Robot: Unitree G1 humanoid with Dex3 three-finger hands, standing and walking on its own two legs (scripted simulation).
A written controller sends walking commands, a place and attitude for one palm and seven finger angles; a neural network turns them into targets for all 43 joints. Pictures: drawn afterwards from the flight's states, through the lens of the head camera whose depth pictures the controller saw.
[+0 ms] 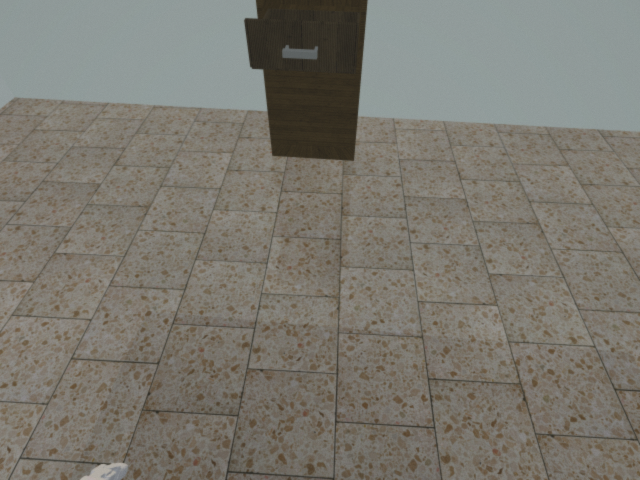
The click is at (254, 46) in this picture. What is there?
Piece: drawer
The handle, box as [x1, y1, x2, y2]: [282, 45, 317, 58]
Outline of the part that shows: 282,50 282,57 316,58 317,56 317,46 315,46 315,48 311,50 289,49 288,45 286,45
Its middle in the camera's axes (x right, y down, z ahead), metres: -0.07 -0.65 +1.34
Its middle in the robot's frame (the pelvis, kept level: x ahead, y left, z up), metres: +1.43 +0.15 -0.08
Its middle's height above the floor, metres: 0.69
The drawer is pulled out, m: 0.30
